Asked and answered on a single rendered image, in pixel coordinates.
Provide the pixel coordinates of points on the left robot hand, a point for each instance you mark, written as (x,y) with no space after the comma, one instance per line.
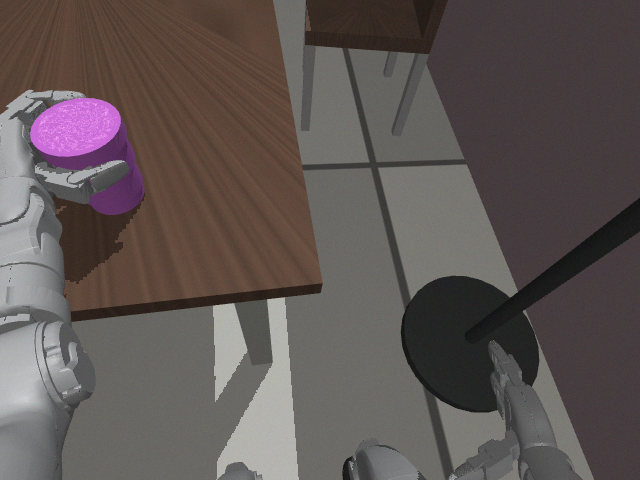
(20,158)

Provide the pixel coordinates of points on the left robot arm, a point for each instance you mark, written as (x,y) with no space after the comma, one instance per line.
(44,371)

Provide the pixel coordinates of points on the right robot arm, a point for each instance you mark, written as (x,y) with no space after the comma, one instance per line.
(545,463)

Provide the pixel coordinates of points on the right robot hand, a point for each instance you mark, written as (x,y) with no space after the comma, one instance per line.
(527,424)

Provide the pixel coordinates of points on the coat stand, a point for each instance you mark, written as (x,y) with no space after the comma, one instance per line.
(448,324)

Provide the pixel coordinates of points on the chair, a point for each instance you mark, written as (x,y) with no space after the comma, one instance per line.
(408,26)

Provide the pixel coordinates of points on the cup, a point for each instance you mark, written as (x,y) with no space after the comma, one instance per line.
(83,132)

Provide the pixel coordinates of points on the table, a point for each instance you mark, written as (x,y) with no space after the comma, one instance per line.
(202,90)

